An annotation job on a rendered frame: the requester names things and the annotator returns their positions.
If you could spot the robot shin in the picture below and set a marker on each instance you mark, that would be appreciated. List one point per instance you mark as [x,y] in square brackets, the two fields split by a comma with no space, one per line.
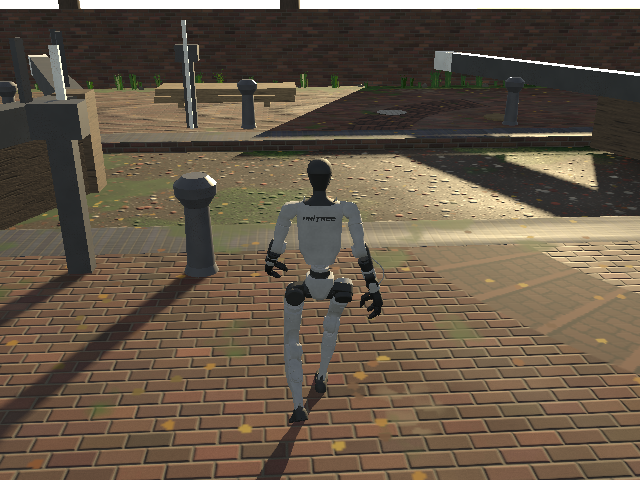
[327,349]
[294,375]

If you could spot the robot right upper arm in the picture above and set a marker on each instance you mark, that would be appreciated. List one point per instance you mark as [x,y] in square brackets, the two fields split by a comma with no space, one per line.
[355,224]

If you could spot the robot left shin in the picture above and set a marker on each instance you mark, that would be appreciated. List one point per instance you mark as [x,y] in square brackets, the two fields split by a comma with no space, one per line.
[294,375]

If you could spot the robot left upper arm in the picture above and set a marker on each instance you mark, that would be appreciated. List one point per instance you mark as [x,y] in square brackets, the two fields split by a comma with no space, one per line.
[288,211]

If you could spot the left robot hand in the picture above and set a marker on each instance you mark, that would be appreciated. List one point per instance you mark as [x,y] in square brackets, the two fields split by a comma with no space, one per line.
[279,265]

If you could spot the right robot hand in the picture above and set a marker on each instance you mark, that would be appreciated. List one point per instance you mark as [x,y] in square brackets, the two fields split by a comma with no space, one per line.
[376,305]

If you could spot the robot right forearm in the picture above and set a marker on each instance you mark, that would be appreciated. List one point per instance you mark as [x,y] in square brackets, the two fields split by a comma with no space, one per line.
[368,271]

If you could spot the robot left forearm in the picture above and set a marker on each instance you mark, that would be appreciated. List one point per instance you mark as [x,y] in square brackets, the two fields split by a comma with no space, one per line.
[271,258]

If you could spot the robot right shin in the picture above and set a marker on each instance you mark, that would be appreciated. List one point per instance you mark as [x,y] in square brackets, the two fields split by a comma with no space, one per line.
[327,349]

